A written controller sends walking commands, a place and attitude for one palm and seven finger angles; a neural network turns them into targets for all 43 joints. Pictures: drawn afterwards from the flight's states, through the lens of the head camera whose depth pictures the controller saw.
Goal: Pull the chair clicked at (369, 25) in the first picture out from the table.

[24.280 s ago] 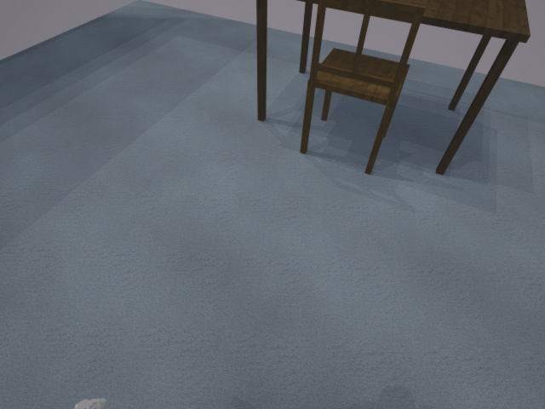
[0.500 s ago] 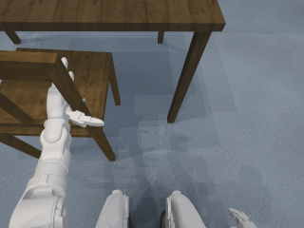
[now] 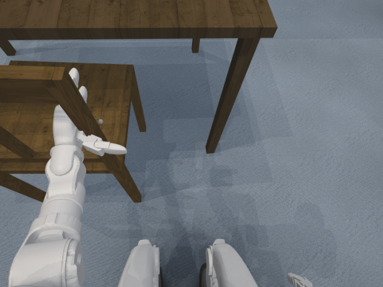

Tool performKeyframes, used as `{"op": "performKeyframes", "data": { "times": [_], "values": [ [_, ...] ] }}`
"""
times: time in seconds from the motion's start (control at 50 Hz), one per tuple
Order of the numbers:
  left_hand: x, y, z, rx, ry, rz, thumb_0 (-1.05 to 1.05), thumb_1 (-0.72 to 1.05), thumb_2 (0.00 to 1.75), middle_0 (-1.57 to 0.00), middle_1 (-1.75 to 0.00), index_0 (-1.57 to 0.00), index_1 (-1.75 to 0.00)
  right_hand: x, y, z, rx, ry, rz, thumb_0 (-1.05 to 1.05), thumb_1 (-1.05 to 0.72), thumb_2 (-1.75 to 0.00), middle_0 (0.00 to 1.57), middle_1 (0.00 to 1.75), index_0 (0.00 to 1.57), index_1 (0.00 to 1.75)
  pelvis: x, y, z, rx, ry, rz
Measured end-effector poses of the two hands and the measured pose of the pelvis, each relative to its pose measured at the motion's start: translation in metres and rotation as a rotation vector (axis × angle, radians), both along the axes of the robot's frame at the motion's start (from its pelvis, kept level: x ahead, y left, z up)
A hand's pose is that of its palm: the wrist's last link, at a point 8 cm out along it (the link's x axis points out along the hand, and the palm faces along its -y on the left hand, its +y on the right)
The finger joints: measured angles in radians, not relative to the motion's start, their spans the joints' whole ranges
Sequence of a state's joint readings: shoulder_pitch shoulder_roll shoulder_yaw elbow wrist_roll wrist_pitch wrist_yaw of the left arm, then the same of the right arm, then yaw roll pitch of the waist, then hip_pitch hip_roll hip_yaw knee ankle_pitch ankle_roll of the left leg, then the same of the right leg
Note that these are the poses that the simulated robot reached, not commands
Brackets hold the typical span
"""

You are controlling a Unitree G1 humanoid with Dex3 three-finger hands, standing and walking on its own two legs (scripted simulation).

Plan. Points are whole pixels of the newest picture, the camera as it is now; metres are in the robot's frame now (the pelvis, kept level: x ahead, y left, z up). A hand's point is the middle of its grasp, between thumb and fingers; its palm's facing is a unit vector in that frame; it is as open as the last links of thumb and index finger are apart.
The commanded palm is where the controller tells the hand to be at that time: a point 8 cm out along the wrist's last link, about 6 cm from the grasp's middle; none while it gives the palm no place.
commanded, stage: hook a spindle and tug to test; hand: left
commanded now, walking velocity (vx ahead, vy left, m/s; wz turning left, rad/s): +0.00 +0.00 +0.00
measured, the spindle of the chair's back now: out of the picture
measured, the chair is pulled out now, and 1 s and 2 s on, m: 0.03 0.03 0.06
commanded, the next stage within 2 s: open the thumb and straighten the fingers in 1.60 s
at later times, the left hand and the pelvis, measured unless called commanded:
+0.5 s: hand (100, 123) +0.44 +0.18 +0.02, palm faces +0.08 -1.00 -0.01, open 14.9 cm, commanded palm +0.41 +0.21 +0.02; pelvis +0.00 +0.00 +0.00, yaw +0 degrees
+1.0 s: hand (103, 123) +0.44 +0.17 +0.02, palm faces +0.05 -1.00 -0.01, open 8.4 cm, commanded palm +0.41 +0.21 +0.02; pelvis +0.00 +0.00 +0.00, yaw +0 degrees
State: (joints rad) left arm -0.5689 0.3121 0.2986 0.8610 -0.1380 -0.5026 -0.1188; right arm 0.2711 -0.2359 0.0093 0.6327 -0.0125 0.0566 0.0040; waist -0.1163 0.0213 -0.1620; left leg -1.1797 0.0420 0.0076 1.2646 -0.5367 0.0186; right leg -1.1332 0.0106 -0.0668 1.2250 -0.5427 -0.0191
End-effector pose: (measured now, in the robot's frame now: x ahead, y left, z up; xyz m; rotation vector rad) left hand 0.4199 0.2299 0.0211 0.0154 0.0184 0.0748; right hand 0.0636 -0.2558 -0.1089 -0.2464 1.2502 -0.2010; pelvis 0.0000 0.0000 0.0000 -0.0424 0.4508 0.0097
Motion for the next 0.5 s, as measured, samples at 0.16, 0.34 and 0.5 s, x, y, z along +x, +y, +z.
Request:
{"op": "performKeyframes", "data": {
  "times": [0.16,0.34,0.5],
  "values": [
    [-0.002,0.002,0.001,-0.004,-0.002,-0.002,-0.01,-0.5,0.3,-0.06,-0.09,-0.07,-0.09,0.01,0.0,0.002,-0.003,-0.024,0.011,0.01,-0.91,-0.9,0.2,0.3,0.2,0.3,0.001,0.001,0.001,-0.002,-0.002,0.001],
    [-0.005,-0.001,0.001,-0.007,-0.006,0.004,-0.01,-0.5,0.3,-0.14,-0.33,-0.14,-0.33,0.019,0.002,0.002,0.003,-0.043,0.024,0.01,-0.91,-0.9,0.2,0.3,0.2,0.3,0.002,0.002,0.001,-0.002,-0.003,0.004],
    [-0.006,-0.001,0.002,-0.003,-0.007,0.008,-0.01,-0.47,0.32,-0.26,-0.72,-0.27,-0.72,0.02,0.005,0.0,0.011,-0.038,0.029,0.01,-0.91,-0.9,0.2,0.3,0.2,0.3,0.002,0.002,0.001,-0.002,-0.004,0.006]
  ]
}}
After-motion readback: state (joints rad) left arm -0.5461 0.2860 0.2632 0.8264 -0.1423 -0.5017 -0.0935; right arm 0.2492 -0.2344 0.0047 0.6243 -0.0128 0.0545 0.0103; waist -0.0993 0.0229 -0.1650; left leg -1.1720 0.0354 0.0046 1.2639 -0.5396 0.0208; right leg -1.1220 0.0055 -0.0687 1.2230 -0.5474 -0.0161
